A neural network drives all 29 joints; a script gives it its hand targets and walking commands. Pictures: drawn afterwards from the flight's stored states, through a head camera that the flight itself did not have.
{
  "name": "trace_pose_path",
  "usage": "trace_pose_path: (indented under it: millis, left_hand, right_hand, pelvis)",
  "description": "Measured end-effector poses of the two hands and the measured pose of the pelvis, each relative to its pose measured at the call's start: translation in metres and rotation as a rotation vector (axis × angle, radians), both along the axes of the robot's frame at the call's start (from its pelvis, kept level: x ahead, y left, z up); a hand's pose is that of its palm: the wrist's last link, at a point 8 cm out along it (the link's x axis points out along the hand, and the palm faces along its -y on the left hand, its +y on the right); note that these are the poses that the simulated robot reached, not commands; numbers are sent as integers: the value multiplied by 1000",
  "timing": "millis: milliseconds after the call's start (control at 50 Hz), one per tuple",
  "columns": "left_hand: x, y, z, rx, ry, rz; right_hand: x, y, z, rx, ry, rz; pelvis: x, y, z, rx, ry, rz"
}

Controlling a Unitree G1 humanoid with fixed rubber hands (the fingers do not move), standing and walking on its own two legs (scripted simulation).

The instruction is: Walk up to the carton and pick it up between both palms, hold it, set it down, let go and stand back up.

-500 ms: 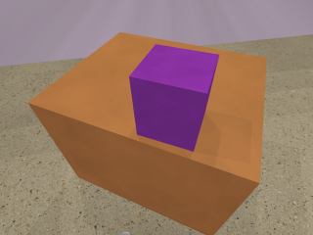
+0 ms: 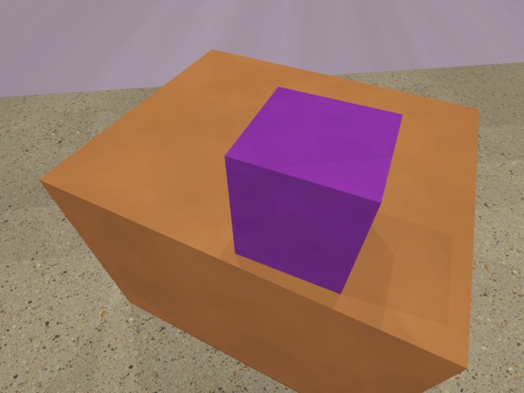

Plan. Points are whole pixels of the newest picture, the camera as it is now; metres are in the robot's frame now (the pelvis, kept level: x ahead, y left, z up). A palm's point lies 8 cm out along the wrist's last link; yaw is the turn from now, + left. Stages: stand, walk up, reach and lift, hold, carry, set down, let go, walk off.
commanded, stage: walk up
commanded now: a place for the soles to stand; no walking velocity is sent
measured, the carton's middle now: (309, 191) +0.45 -0.07 +0.06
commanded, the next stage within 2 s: none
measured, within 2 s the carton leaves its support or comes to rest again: neither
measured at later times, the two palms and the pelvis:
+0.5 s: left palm out of the picture +0.02 +0.26 -0.14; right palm out of the picture +0.02 -0.22 -0.13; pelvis +0.01 +0.02 +0.01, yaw +1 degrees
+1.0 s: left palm out of the picture -0.01 +0.28 -0.14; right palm out of the picture +0.05 -0.21 -0.14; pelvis +0.01 +0.05 +0.00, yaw -2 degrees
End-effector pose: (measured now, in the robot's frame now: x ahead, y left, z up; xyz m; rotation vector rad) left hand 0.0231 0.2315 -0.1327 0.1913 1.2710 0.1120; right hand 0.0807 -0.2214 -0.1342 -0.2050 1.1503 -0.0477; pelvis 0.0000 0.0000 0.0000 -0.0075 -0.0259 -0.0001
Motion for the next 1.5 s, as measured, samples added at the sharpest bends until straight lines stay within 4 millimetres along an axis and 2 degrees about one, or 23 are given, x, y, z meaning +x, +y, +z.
trace_pose_path:
  millis: [120, 240, 340, 520, 740, 860, 940, 1040, 1140, 1240, 1340, 1400, 1500]
  left_hand:
    - [16, 11, 1, 25, -6, -7]
    - [20, 20, -1, 26, 6, -18]
    - [14, 23, -2, 17, 24, -24]
    - [-7, 29, -4, 10, 78, -14]
    - [-37, 34, -4, 5, 157, 5]
    - [-44, 35, -4, 12, 167, 13]
    - [-42, 41, -2, 20, 149, 3]
    - [-29, 63, -4, 34, 146, -30]
    - [3, 82, -4, 70, 111, -96]
    - [44, 84, 3, 86, 15, -160]
    - [75, 77, 3, 97, -75, -217]
    - [86, 68, 5, 88, -118, -231]
    - [94, 65, 13, 76, -141, -243]
  right_hand:
    - [-14, -8, -3, -26, 53, -33]
    - [-35, -10, -1, -48, 112, -50]
    - [-49, -8, 1, -59, 150, -54]
    - [-63, 3, 3, -55, 187, -48]
    - [-62, 13, 3, -50, 197, -34]
    - [-56, 15, 0, -46, 191, -26]
    - [-45, 11, -4, -73, 169, -33]
    - [-25, 18, 0, -89, 99, -65]
    - [-20, 26, 4, -92, 39, -141]
    - [-34, 35, 1, -77, 32, -191]
    - [-52, 37, -16, -38, 25, -244]
    - [-66, 37, -24, -19, 49, -263]
    - [-89, 44, -17, -15, 93, -296]
  pelvis:
    - [5, 3, 0, -4, -11, 3]
    - [7, 8, 1, -5, -14, 2]
    - [6, 12, 3, -9, -14, 3]
    - [5, 20, 6, -10, -9, 18]
    - [6, 26, 6, -10, 0, 28]
    - [6, 29, 5, -11, -2, 21]
    - [8, 39, 1, -16, -5, -16]
    - [13, 56, -2, 1, -5, -60]
    - [9, 67, -3, 8, -6, -114]
    - [3, 73, -3, 11, -15, -165]
    - [-1, 71, -14, 23, -26, -232]
    - [-5, 71, -17, 6, -31, -253]
    - [-7, 76, -9, 7, -12, -290]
